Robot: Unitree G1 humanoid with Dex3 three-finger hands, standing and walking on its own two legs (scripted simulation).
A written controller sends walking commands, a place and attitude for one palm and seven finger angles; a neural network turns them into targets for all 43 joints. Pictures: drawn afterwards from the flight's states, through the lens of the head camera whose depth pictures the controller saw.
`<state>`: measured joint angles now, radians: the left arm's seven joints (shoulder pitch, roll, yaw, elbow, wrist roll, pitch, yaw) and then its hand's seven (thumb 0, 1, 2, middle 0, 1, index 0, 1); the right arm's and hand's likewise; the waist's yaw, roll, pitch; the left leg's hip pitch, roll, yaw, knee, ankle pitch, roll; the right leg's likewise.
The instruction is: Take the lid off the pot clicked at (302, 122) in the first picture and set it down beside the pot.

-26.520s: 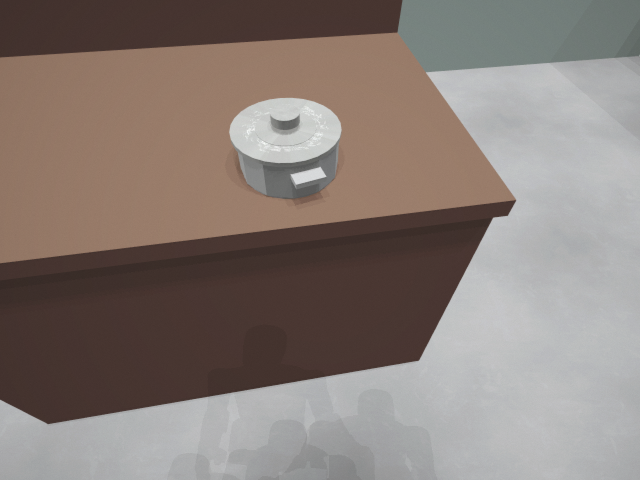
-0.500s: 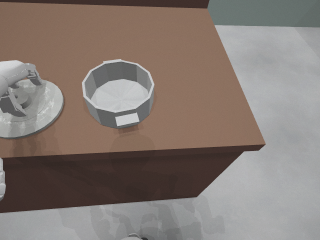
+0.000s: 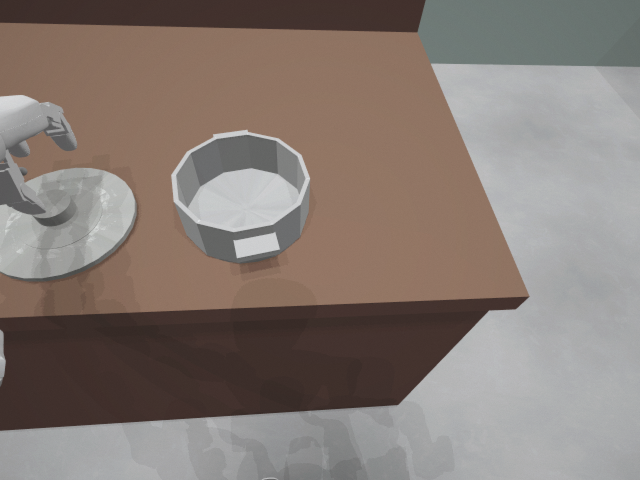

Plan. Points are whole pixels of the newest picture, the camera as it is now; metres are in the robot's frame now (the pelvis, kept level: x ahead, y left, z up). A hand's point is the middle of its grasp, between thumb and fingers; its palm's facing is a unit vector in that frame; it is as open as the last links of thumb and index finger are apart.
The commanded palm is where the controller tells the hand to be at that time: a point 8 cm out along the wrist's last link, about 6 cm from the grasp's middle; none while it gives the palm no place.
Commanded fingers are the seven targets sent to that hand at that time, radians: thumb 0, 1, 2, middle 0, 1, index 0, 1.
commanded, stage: raise the empty hand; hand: left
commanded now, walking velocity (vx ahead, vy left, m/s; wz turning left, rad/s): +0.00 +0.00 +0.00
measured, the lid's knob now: (53, 207) +0.45 +0.36 +0.05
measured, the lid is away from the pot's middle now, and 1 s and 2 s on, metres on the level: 0.25 0.25 0.25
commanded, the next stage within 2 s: draw the hand back to the body in 0.80 s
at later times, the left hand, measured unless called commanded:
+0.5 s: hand (5, 127) +0.45 +0.34 +0.18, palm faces -0.33 -0.11 -0.94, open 11.0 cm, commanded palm +0.45 +0.34 +0.26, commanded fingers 0.00 -0.06 0.74 -0.39 -0.79 -0.39 -0.79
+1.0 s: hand out of the picture +0.44 +0.34 +0.21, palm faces -0.32 -0.11 -0.94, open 11.0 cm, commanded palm +0.44 +0.34 +0.27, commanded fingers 0.00 -0.06 0.74 -0.39 -0.79 -0.39 -0.79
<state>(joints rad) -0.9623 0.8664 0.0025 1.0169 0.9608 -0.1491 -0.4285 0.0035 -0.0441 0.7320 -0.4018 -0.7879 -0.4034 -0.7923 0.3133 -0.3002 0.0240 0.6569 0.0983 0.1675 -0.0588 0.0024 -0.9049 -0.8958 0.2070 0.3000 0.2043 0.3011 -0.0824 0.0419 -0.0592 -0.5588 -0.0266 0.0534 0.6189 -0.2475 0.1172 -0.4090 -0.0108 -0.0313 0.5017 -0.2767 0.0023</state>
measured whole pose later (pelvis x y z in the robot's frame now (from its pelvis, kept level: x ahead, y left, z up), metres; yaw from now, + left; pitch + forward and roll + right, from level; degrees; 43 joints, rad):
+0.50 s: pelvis +0.00 -0.01 +0.01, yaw +0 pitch +10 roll -3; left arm -1.09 0.91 -0.03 1.03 0.97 -0.10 -0.50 0.00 -0.04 0.73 -0.40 -0.79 -0.40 -0.79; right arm 0.31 -0.31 0.03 0.66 0.10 0.16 -0.05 0.00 -0.91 -0.90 0.21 0.30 0.20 0.30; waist -0.09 0.04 -0.04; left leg -0.51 -0.03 0.05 0.57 -0.23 0.11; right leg -0.36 -0.01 -0.03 0.45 -0.26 0.01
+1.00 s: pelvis +0.00 -0.02 +0.01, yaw +1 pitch +10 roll -3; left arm -1.15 0.94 -0.05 1.02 0.97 -0.06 -0.55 0.00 -0.05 0.73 -0.40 -0.79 -0.40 -0.79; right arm 0.29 -0.30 0.04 0.66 0.11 0.16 -0.05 0.00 -0.91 -0.90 0.21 0.30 0.20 0.30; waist -0.08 0.03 -0.04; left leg -0.51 -0.02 0.03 0.56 -0.22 0.09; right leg -0.36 0.00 -0.04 0.45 -0.25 0.02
